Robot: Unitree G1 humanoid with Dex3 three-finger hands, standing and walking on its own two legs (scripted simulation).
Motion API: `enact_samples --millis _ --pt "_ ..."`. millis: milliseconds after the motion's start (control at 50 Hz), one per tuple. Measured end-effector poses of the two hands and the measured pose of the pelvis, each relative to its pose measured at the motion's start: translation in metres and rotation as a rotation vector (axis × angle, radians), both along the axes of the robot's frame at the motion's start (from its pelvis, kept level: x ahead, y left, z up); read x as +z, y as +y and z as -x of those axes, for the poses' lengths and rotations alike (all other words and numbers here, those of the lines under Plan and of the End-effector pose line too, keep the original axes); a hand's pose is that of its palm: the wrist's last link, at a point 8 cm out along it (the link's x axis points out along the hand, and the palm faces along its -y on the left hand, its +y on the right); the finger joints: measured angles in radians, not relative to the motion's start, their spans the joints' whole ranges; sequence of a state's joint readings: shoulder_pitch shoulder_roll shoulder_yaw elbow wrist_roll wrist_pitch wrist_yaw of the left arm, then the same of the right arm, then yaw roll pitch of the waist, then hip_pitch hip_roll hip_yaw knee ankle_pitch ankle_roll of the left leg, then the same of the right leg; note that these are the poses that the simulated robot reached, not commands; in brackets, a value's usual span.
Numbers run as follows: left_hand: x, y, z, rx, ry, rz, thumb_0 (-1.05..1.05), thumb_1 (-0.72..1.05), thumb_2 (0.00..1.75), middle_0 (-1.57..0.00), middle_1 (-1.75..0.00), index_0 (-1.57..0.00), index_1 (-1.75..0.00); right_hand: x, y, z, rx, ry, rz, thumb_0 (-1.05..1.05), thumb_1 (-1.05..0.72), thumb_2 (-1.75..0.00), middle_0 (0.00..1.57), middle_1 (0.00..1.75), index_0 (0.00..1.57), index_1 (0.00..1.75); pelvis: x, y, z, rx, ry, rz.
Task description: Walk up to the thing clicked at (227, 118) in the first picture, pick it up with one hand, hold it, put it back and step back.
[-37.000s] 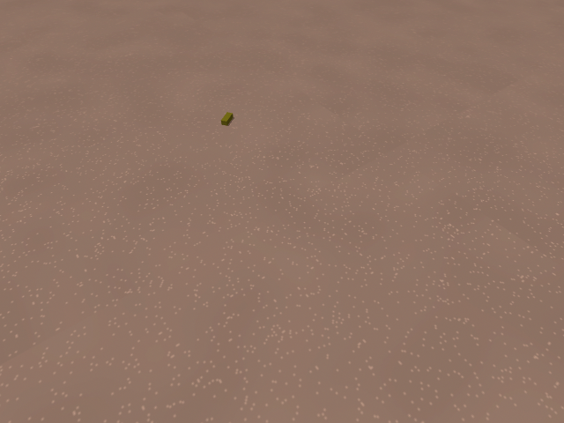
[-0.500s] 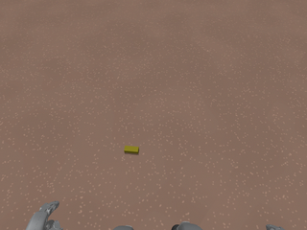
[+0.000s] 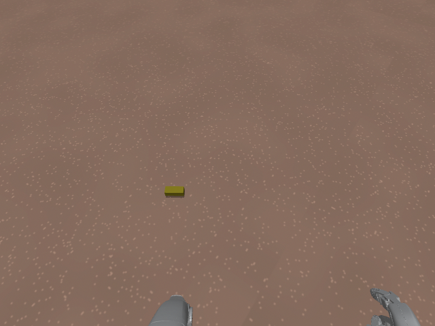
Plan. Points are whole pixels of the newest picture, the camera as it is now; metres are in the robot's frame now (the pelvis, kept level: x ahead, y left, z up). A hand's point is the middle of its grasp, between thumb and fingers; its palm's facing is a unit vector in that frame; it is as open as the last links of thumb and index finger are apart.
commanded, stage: step back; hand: left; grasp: from above
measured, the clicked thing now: (174, 191) +0.78 +0.24 -0.73
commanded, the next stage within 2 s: stand in 1.90 s
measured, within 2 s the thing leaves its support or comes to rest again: neither
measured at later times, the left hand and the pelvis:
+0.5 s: hand out of the picture -0.03 +0.25 -0.13, palm faces +0.07 -0.94 -0.34, open 7.4 cm; pelvis -0.15 -0.02 +0.02, yaw +4 degrees
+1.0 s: hand out of the picture -0.25 +0.22 -0.11, palm faces +0.08 -0.88 -0.46, open 7.4 cm; pelvis -0.29 -0.06 +0.01, yaw +4 degrees
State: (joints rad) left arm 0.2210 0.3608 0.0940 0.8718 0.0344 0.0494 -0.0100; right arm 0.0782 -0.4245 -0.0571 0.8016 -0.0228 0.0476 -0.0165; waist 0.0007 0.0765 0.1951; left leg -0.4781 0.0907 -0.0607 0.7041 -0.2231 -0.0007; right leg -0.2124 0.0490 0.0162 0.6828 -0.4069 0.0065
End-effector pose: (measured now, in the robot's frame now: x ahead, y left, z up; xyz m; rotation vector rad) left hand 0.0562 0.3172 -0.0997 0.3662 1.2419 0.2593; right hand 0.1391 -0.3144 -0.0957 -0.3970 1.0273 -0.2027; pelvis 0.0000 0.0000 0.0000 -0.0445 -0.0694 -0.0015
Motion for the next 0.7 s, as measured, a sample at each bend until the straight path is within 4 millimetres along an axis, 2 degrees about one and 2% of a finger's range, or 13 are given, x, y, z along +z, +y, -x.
enact_samples --millis 100,180,280,360,440,560,640,700 --pt "0.023 -0.017 0.038 0.012 -0.003 -0.01 0.01 0.9 0.9 -0.21 -0.3 -0.2 -0.3 0.0 -0.01 0.054 -0.043 0.076 -0.034 0.01 -0.91 -0.9 0.21 0.3 0.21 0.3 0.016 -0.009 0.022 -0.013 0.022 -0.088" --pt "0.032 -0.017 0.041 -0.003 -0.042 -0.032 0.01 0.9 0.9 -0.21 -0.3 -0.21 -0.3 -0.002 -0.013 0.1 -0.042 0.146 -0.028 0.01 -0.91 -0.9 0.21 0.3 0.21 0.3 0.021 -0.011 0.045 0.015 0.052 -0.088" --pt "0.025 -0.01 0.038 -0.018 -0.153 -0.04 0.01 0.9 0.9 -0.21 -0.3 -0.21 -0.3 -0.01 -0.007 0.15 -0.008 0.242 -0.002 0.01 -0.91 -0.9 0.21 0.3 0.21 0.3 0.012 -0.01 0.08 0.071 0.059 -0.056" --pt "0.007 -0.007 0.05 -0.001 -0.202 0.0 0.01 0.9 0.9 -0.21 -0.3 -0.2 -0.3 -0.008 0.006 0.178 0.012 0.255 0.007 0.01 -0.91 -0.9 0.21 0.3 0.21 0.3 0.005 -0.008 0.111 0.081 0.027 -0.092" --pt "0.003 -0.018 0.077 0.015 -0.171 0.051 0.01 0.9 0.9 -0.2 -0.3 -0.2 -0.3 0.008 0.008 0.194 0.027 0.213 0.012 0.01 -0.91 -0.89 0.21 0.3 0.21 0.3 0.013 -0.01 0.133 0.091 0.027 -0.034" --pt "-0.002 -0.03 0.134 0.014 -0.118 0.065 0.01 0.9 0.9 -0.21 -0.3 -0.2 -0.3 0.026 -0.008 0.196 0.042 0.102 0.043 0.01 -0.9 -0.89 0.21 0.3 0.21 0.31 0.017 -0.023 0.171 0.048 0.048 -0.029" --pt "-0.007 -0.04 0.178 -0.002 -0.058 0.039 0.01 0.9 0.9 -0.2 -0.3 -0.2 -0.3 0.024 -0.026 0.2 0.056 0.026 0.043 0.01 -0.9 -0.9 0.21 0.3 0.21 0.3 0.01 -0.037 0.203 0.011 0.046 -0.038" --pt "-0.01 -0.049 0.213 -0.008 -0.028 0.011 0.01 0.9 0.9 -0.2 -0.3 -0.2 -0.3 0.011 -0.043 0.211 0.053 -0.014 0.024 0.0 -0.9 -0.9 0.21 0.3 0.21 0.3 0.0 -0.05 0.228 -0.013 0.037 -0.042"
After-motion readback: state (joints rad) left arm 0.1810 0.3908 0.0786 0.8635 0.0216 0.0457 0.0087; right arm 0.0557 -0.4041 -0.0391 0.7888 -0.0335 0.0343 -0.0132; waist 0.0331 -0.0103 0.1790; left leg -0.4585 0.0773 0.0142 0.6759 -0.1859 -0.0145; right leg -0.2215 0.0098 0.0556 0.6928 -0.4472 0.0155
